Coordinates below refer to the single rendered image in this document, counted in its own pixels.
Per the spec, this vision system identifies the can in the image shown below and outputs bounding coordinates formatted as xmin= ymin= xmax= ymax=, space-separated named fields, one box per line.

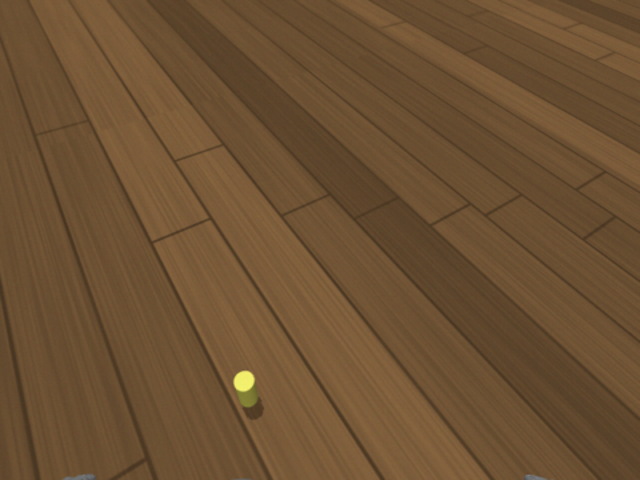
xmin=234 ymin=371 xmax=258 ymax=407

